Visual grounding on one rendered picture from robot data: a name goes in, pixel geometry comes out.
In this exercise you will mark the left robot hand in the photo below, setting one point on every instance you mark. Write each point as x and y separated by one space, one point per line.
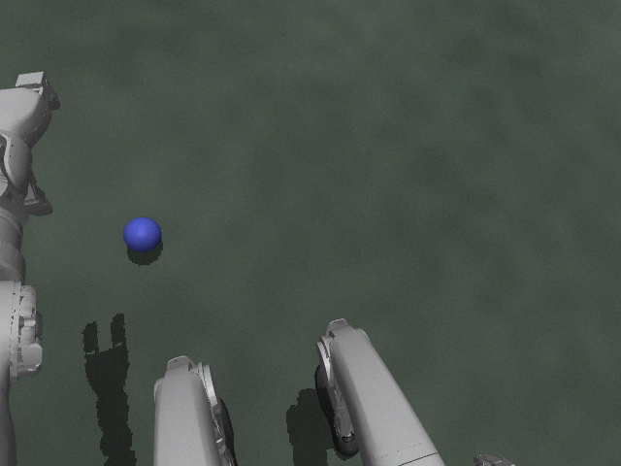
25 112

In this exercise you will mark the ball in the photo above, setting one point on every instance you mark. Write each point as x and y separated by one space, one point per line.
142 234

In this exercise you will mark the left robot foot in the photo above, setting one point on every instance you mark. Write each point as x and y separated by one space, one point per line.
229 434

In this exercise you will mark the left robot arm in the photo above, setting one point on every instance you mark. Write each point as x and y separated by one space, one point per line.
20 324

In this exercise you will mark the right robot foot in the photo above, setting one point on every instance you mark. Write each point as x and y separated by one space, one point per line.
346 446

